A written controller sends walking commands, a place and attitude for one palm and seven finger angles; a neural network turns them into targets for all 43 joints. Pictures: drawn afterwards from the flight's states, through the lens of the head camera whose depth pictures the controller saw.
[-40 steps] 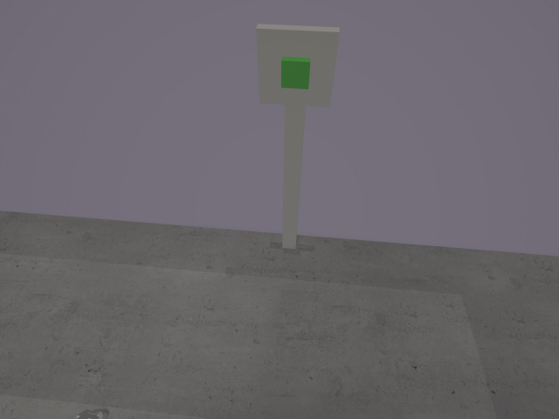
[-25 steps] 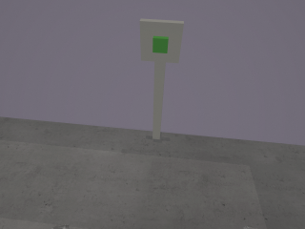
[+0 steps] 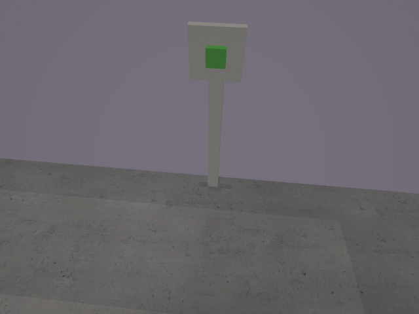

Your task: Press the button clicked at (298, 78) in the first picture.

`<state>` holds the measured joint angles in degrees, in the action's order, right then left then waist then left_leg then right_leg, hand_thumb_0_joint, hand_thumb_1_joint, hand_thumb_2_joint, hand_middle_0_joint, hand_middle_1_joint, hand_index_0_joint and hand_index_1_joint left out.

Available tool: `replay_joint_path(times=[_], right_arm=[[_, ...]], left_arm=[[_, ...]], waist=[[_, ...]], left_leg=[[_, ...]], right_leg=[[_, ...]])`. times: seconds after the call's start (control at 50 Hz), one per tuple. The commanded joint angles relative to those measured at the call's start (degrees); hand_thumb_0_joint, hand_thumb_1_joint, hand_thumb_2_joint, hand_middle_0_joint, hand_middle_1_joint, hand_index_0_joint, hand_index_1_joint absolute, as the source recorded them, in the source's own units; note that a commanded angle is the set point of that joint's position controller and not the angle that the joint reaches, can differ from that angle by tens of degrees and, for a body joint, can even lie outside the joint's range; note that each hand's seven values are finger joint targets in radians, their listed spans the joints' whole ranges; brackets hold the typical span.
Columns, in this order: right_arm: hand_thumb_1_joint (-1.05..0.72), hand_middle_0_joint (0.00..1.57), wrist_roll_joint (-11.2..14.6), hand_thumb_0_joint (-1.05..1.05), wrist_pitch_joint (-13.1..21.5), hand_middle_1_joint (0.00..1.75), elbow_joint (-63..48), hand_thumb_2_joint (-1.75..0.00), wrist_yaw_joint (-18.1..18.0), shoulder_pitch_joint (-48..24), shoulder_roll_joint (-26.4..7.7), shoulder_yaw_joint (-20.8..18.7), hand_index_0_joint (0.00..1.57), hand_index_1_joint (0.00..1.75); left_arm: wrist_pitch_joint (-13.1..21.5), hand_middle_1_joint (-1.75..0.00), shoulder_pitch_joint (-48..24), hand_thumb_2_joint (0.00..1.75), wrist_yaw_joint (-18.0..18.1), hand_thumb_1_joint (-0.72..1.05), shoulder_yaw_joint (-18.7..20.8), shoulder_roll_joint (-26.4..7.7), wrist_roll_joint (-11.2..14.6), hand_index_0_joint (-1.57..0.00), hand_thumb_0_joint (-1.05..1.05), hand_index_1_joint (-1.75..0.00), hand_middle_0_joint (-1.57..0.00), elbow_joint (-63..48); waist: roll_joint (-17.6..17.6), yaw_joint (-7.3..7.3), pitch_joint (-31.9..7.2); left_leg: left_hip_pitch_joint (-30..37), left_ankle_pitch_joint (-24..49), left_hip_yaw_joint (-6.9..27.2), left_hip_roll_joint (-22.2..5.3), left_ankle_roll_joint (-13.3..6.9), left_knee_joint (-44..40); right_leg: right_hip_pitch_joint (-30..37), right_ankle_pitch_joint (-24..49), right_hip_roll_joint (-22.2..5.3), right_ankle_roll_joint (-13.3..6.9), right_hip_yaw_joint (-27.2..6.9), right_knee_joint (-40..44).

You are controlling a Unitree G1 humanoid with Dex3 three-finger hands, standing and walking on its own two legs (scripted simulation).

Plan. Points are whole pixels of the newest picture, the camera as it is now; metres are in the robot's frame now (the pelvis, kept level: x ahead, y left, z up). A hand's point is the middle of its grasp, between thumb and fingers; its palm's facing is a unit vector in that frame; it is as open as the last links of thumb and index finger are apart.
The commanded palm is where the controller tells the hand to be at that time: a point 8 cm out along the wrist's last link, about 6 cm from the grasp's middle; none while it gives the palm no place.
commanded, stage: stand and wait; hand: left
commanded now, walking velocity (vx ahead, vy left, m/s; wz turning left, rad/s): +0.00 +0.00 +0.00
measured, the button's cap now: (216, 56) +0.92 +0.03 +0.06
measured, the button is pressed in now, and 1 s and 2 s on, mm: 0 0 0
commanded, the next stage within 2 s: look at it before walking up in 0.06 s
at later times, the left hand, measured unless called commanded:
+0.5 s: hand out of the picture +0.07 +0.24 -0.16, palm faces -0.02 -0.94 -0.33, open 7.3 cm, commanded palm none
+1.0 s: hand out of the picture +0.04 +0.20 -0.18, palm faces -0.05 -0.96 -0.26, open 7.3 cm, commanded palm none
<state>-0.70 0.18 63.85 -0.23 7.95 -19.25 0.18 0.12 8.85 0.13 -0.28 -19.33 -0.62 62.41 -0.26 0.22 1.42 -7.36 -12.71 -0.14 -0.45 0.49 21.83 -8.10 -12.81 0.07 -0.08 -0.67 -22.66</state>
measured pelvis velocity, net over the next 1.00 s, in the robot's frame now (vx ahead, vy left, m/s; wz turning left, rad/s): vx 0.03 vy -0.01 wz -0.05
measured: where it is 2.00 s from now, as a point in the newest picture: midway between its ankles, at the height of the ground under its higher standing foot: (232, 305)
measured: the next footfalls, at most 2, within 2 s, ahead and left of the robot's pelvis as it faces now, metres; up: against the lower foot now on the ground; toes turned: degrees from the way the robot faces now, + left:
left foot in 1.46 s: +0.31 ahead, +0.05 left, +0.00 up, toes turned +4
right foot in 1.94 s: +0.41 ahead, -0.23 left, +0.00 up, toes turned -14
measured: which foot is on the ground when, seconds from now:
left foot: down 0.00-1.00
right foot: down 0.00-1.00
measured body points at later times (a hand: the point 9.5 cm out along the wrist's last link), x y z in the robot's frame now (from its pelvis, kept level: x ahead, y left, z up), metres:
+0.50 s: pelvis +0.00 +0.00 +0.00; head +0.00 +0.00 +0.45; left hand +0.07 +0.29 -0.13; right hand +0.07 -0.30 -0.13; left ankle -0.01 +0.13 -0.74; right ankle +0.00 -0.12 -0.74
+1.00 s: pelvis +0.03 -0.01 -0.01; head +0.02 -0.01 +0.44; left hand +0.05 +0.25 -0.16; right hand +0.05 -0.27 -0.16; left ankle -0.01 +0.12 -0.74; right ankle +0.00 -0.12 -0.74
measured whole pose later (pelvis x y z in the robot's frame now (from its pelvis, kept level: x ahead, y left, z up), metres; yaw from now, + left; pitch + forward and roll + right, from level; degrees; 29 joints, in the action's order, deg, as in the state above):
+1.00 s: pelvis +0.03 -0.01 -0.01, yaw -3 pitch -1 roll +1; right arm -1.5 0.1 63.4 -0.3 12.7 -13.4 -0.3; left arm -1.1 16.5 -0.9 0.7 -15.3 -1.5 62.8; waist 1.1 -0.3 -1.1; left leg -7.0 -18.5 -2.8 -1.6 1.2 26.7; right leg -11.9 -20.9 0.0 -0.9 0.0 -32.6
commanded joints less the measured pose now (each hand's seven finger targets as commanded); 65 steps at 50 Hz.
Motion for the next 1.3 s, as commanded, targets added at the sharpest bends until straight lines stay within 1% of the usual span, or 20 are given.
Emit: replay_joint_path(times=[0.0,0.6,0.74,0.76,0.78,0.82,0.88,0.9,0.94,0.98,1.0,1.02,1.04,1.06,1.08,1.1,1.12,1.14,1.2,1.28], right_arm=[[-0.90,0.20,0.14,0.00,1.78,0.30,-3.77,-0.90,-0.70,-3.26,-11.06,-2.11,0.20,0.30],[-0.90,0.20,0.25,0.00,1.88,0.30,-3.40,-0.90,-0.78,-3.56,-11.13,-1.97,0.20,0.30],[-0.90,0.20,0.25,0.00,2.01,0.30,-3.27,-0.90,-0.85,-3.61,-11.29,-2.00,0.20,0.30],[-0.90,0.20,0.00,0.00,1.59,0.30,-2.26,-0.90,-0.76,-2.02,-6.56,-0.89,0.20,0.30],[-0.90,0.20,-0.13,0.00,1.02,0.30,-1.54,-0.90,-0.64,0.23,-3.69,-0.27,0.20,0.30],[-0.90,0.20,-0.49,0.00,0.49,0.30,-1.06,-0.90,-0.52,2.02,-4.35,-0.77,0.20,0.30],[-0.90,0.20,-0.70,0.00,0.31,0.30,-1.70,-0.90,-0.52,3.66,-6.06,-2.08,0.20,0.30],[-0.90,0.20,-0.70,0.00,0.45,0.30,-2.06,-0.90,-0.68,4.66,-6.84,-2.68,0.20,0.30],[-0.90,0.20,-0.75,0.00,0.95,0.30,-2.51,-0.90,-1.15,7.24,-7.61,-3.79,0.20,0.30],[-0.90,0.20,-0.73,0.00,1.36,0.30,-2.66,-0.90,-1.43,8.01,-6.63,-4.14,0.20,0.30],[-0.90,0.20,-0.76,0.00,1.51,0.30,-2.87,-0.90,-1.52,7.38,-5.36,-4.02,0.20,0.30],[-0.90,0.20,-0.61,0.00,1.70,0.30,-3.49,-0.90,-1.47,6.14,-2.92,-3.70,0.20,0.30],[-0.90,0.20,-0.20,0.00,2.11,0.30,-5.47,-0.90,-1.23,3.86,1.62,-2.67,0.20,0.30],[-0.90,0.20,-0.36,0.00,2.31,0.30,-7.57,-0.90,-1.01,-1.56,1.15,-2.66,0.20,0.30],[-0.90,0.20,-0.26,0.00,2.43,0.30,-7.92,-0.90,-0.94,-2.75,1.82,-3.01,0.20,0.30],[-0.90,0.20,-0.25,0.00,2.68,0.30,-7.61,-0.90,-0.79,-2.24,3.20,-3.07,0.20,0.30],[-0.90,0.20,-0.46,0.00,2.54,0.30,-7.05,-0.90,-0.45,-1.66,4.01,-3.29,0.20,0.30],[-0.90,0.20,-0.62,0.00,2.31,0.30,-6.58,-0.90,-0.15,-0.56,4.86,-3.33,0.20,0.30],[-0.90,0.20,-0.59,0.00,1.52,0.30,-6.18,-0.90,0.37,0.23,6.93,-3.61,0.20,0.30],[-0.90,0.20,-0.19,0.00,1.93,0.30,-7.34,-0.90,0.86,-2.71,8.54,-3.68,0.20,0.30]], left_arm=[[1.47,-0.30,-2.65,0.90,0.51,0.90,2.39,-11.56,0.06,-0.20,0.00,-0.30,-0.20,-3.96],[1.57,-0.30,-2.24,0.90,0.51,0.90,2.35,-11.38,-0.01,-0.20,0.00,-0.30,-0.20,-3.63],[1.68,-0.30,-1.98,0.90,0.58,0.90,2.42,-11.48,0.03,-0.20,0.00,-0.30,-0.20,-3.50],[1.12,-0.30,0.27,0.90,0.72,0.90,1.49,-6.62,0.21,-0.20,0.00,-0.30,-0.20,-2.23],[0.50,-0.30,2.34,0.90,0.82,0.90,0.83,-3.88,0.13,-0.20,0.00,-0.30,-0.20,-1.33],[-0.33,-0.30,3.54,0.90,0.32,0.90,1.03,-3.63,-0.30,-0.20,0.00,-0.30,-0.20,-1.06],[-0.46,-0.30,5.44,0.90,-0.64,0.90,1.63,-2.95,-0.69,-0.20,0.00,-0.30,-0.20,-1.94],[-0.39,-0.30,5.96,0.90,-0.90,0.90,1.81,-2.08,-0.80,-0.20,0.00,-0.30,-0.20,-2.55],[-0.16,-0.30,6.27,0.90,-1.44,0.90,2.25,-0.26,-0.97,-0.20,0.00,-0.30,-0.20,-3.89],[0.26,-0.30,8.20,0.90,-1.80,0.90,2.73,0.61,-0.88,-0.20,0.00,-0.30,-0.20,-4.07],[0.65,-0.30,11.69,0.90,-1.76,0.90,3.05,1.33,-0.95,-0.20,0.00,-0.30,-0.20,-3.34],[1.11,-0.30,16.35,0.90,-1.43,0.90,3.70,0.08,-1.03,-0.20,0.00,-0.30,-0.20,-1.74],[1.83,-0.30,22.93,0.90,-0.51,0.90,4.78,-3.84,-1.06,-0.20,0.00,-0.30,-0.20,0.46],[2.42,-0.30,28.36,0.90,0.31,0.90,4.86,-4.08,-0.43,-0.20,0.00,-0.30,-0.20,2.17],[2.56,-0.30,28.75,0.90,0.88,0.90,4.23,-2.31,-0.51,-0.20,0.00,-0.30,-0.20,2.59],[2.73,-0.30,26.47,0.90,1.18,0.90,3.91,-0.87,-0.69,-0.20,0.00,-0.30,-0.20,2.23],[2.96,-0.30,24.71,0.90,1.31,0.90,3.50,0.66,-0.81,-0.20,0.00,-0.30,-0.20,1.52],[3.25,-0.30,23.80,0.90,1.42,0.90,3.23,1.73,-0.95,-0.20,0.00,-0.30,-0.20,1.28],[3.81,-0.30,23.76,0.90,1.68,0.90,2.56,4.73,-0.99,-0.20,0.00,-0.30,-0.20,1.97],[4.07,-0.30,24.85,0.90,2.16,0.90,2.63,5.30,-1.21,-0.20,0.00,-0.30,-0.20,3.87]], waist=[[1.33,-0.41,-2.51],[0.27,-0.47,-2.37],[-0.04,-0.51,-4.00],[0.21,-0.29,-4.97],[0.90,-0.27,-4.42],[0.00,-0.06,0.77],[-3.08,0.12,5.27],[-5.15,0.33,6.71],[-7.58,0.90,6.89],[-6.71,0.02,5.56],[-4.62,-1.78,4.56],[0.90,-3.82,4.04],[17.10,-5.96,3.47],[16.73,-8.39,5.49],[8.15,-7.04,6.46],[3.62,-5.28,5.63],[1.47,-4.10,5.11],[1.89,-3.07,3.92],[5.47,-1.37,5.24],[5.08,-1.46,5.99]], left_leg=[[-0.45,6.72,4.96,-6.06,-1.98,-3.60],[0.74,9.18,5.06,-6.44,-1.82,-4.42],[2.00,11.79,4.94,-6.63,-1.75,-4.29],[2.80,9.74,4.13,-6.75,-1.04,-4.03],[2.70,5.09,3.65,-6.64,-0.73,-3.49],[-0.50,-8.30,4.45,-7.09,-1.43,-4.66],[-2.89,-20.86,9.62,-10.82,-4.19,-7.94],[-2.65,-21.77,12.10,-13.11,-5.75,-8.77],[-0.27,-15.78,15.31,-17.29,-8.64,-8.20],[-2.08,-7.47,12.29,-17.46,-8.51,-4.00],[-5.80,-4.32,8.08,-14.97,-6.61,1.54],[-14.44,-5.94,1.88,-10.33,-3.82,10.76],[-27.06,-13.23,-7.10,-2.15,-0.63,26.57],[-32.32,-21.50,-3.68,-2.57,-0.97,37.09],[-34.82,-19.81,-1.52,-3.89,-1.12,43.00],[-35.82,-17.06,-1.35,-5.36,-0.78,45.19],[-34.91,-14.14,-2.01,-5.99,-0.30,45.66],[-33.28,-12.17,-2.86,-6.22,0.08,44.76],[-31.16,-6.32,-4.77,-6.04,0.65,40.95],[-28.54,-3.70,-6.39,-5.60,-0.16,30.06]], right_leg=[[-0.74,6.17,-6.96,-1.84,-6.18,4.31],[-0.24,9.44,-6.86,-1.59,-5.80,4.72],[1.13,12.35,-6.96,-1.60,-5.50,4.29],[1.20,9.78,-6.64,-0.86,-5.10,4.33],[0.38,4.17,-5.94,-0.48,-4.78,3.75],[-4.30,-8.98,-4.19,-0.79,-4.37,2.42],[-10.33,-13.73,-1.20,-1.20,-1.93,-4.07],[-13.09,-12.28,-0.36,-1.10,-0.26,-7.97],[-16.71,-10.38,-0.21,-0.94,2.32,-13.11],[-12.64,-9.68,-0.98,-1.18,2.83,-10.53],[-6.08,-6.66,-1.03,-1.67,2.63,-5.38],[2.98,-6.86,-4.23,-3.32,-3.32,-0.36],[11.99,-3.20,-14.14,-7.76,-20.03,7.46],[10.96,6.49,-19.48,-11.14,-28.22,10.20],[11.05,13.06,-20.80,-14.54,-26.91,9.04],[11.91,15.14,-19.57,-16.02,-23.59,7.23],[10.55,15.58,-17.34,-15.19,-19.22,6.78],[9.05,15.47,-15.75,-14.04,-15.91,6.99],[4.77,18.04,-12.56,-11.99,-10.64,9.23],[5.19,21.07,-11.82,-11.23,-8.60,9.78]])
